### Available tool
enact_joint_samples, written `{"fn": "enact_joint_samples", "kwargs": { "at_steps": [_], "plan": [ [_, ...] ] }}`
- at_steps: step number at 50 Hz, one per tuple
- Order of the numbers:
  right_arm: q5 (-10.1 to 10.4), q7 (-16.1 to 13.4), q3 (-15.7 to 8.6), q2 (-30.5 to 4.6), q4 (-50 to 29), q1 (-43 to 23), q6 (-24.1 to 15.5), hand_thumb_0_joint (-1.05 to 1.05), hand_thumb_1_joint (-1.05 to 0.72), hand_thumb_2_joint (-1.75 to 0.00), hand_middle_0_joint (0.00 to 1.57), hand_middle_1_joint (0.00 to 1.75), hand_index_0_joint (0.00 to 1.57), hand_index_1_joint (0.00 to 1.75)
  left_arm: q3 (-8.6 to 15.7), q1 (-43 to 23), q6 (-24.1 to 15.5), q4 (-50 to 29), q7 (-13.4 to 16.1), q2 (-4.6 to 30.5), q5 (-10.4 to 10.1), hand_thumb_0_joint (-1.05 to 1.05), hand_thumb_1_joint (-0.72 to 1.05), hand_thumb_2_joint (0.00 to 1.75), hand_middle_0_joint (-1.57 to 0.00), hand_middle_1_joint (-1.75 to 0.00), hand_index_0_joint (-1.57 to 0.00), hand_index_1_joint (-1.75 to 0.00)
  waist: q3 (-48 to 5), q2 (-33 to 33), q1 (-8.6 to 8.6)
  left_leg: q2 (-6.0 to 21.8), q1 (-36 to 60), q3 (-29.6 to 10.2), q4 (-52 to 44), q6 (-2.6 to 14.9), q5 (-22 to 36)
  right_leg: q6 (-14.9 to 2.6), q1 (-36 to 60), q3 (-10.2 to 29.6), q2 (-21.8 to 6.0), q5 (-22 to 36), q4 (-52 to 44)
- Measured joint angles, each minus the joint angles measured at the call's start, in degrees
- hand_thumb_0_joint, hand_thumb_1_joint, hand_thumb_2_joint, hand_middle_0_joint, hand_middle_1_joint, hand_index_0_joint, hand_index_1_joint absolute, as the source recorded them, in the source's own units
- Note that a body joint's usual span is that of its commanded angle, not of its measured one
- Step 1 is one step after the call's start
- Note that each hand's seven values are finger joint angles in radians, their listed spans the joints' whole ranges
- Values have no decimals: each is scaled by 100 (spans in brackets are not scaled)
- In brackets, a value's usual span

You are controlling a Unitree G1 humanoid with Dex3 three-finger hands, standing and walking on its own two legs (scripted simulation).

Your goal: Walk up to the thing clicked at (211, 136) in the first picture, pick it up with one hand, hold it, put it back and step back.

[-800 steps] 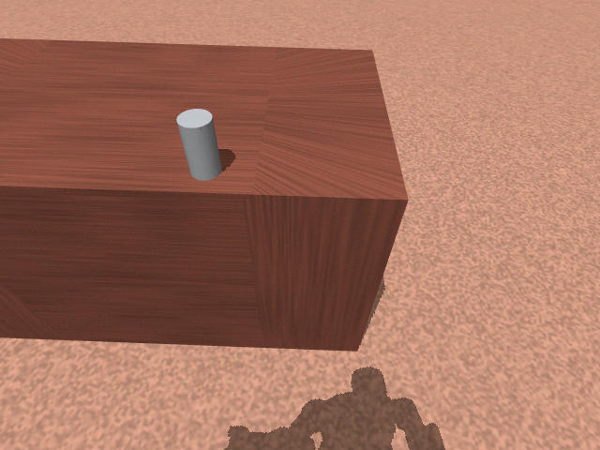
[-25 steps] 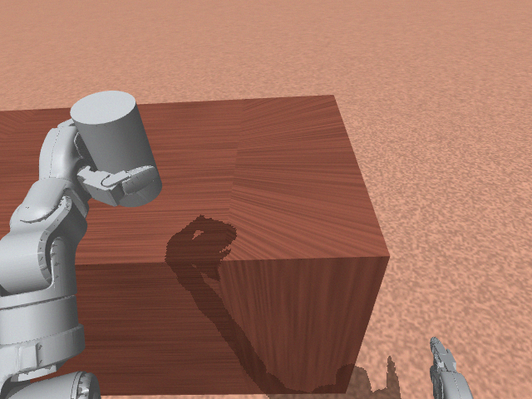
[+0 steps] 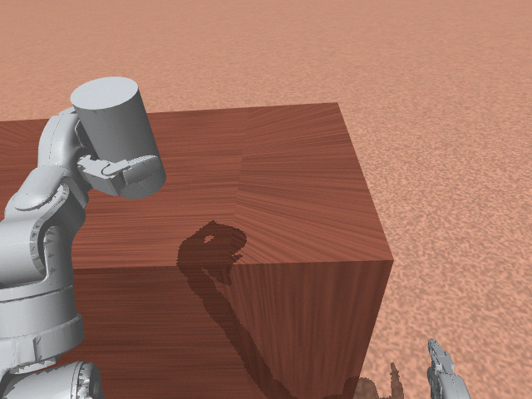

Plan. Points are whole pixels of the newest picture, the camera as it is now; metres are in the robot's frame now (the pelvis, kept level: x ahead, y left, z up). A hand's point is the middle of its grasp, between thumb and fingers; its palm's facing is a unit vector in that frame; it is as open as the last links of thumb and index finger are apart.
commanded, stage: hold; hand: left
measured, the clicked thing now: (125, 141) +0.33 +0.16 +0.30
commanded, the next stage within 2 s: none
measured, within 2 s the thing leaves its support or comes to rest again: neither
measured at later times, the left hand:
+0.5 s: hand (121, 140) +0.33 +0.16 +0.30, palm faces +0.07 -1.00 -0.01, open 10.0 cm
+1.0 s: hand (119, 142) +0.32 +0.17 +0.30, palm faces +0.07 -1.00 -0.03, open 10.0 cm
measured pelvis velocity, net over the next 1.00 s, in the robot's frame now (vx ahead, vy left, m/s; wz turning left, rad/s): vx -0.01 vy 0.00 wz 0.00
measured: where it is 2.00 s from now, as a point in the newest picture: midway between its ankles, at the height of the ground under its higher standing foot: outside the picture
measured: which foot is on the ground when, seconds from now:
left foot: down 0.00-1.00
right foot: down 0.00-1.00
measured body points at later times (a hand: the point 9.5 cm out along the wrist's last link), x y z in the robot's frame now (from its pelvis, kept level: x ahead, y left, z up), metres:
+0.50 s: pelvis -0.01 +0.00 +0.00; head -0.06 -0.04 +0.45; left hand +0.32 +0.22 +0.31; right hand +0.17 -0.25 -0.07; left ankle -0.02 +0.13 -0.73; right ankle +0.05 -0.15 -0.73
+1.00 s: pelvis -0.01 +0.00 +0.00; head -0.06 -0.04 +0.44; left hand +0.32 +0.22 +0.30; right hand +0.17 -0.25 -0.08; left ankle -0.02 +0.13 -0.73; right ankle +0.05 -0.15 -0.73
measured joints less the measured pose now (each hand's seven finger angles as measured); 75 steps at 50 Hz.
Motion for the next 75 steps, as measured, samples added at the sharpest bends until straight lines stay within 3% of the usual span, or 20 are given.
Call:
{"fn": "enact_joint_samples", "kwargs": {
  "at_steps": [23,29,39,47,53,58,65,75],
  "plan": [
    [69,40,-10,-24,80,-45,-115,-1,54,-5,5,5,5,5,-12,-338,464,-71,22,123,-37,0,-51,108,-79,-115,-81,-116,-36,-23,34,-21,-31,-9,13,-4,53,-2,-24,-4,-20,50,12],
    [80,99,-10,8,48,-33,-143,-1,54,-5,5,5,6,5,-48,-108,530,-174,-25,33,-107,0,-51,108,-79,-115,-81,-116,-44,25,25,-18,-67,7,10,5,65,2,-64,11,-14,69,2],
    [71,5,-91,-3,145,-27,-130,-1,54,-6,5,5,6,5,62,-81,394,-383,183,9,-42,0,-51,109,-79,-116,-80,-116,-16,-14,43,-18,-52,-8,53,-9,37,-9,-58,-1,-16,21,76],
    [65,-25,-17,-47,210,-98,-178,-1,54,-6,5,5,5,5,5,-327,474,-54,-25,206,-32,0,-51,109,-79,-116,-80,-117,-69,9,50,-19,-53,-11,34,-9,50,-9,-50,-5,-17,42,40],
    [75,44,38,8,-2,-47,-190,-1,54,-5,5,5,5,5,-8,-135,573,-74,-97,130,-101,0,-52,109,-79,-116,-81,-116,-43,31,43,-13,-76,5,5,-11,71,-12,-86,10,-10,62,23],
    [81,40,3,59,-21,1,-196,-1,54,-5,5,5,6,5,-1,61,493,-322,10,-30,-134,0,-52,109,-78,-116,-80,-117,-12,5,32,-5,-74,10,17,-17,54,-19,-98,15,-2,37,57],
    [59,-50,-89,9,119,-22,-169,-1,54,-6,5,5,6,5,41,-67,356,-364,213,-26,-24,0,-51,109,-78,-117,-80,-117,-23,-5,24,2,-38,7,53,-23,13,-23,-65,11,4,-7,98],
    [53,-34,-7,-4,37,-36,-175,-1,54,-6,5,5,5,5,21,-146,450,-72,-20,142,-34,0,-52,109,-78,-117,-80,-117,-50,20,42,-5,-55,15,18,-6,38,-11,-72,18,-2,32,40]
  ]
}}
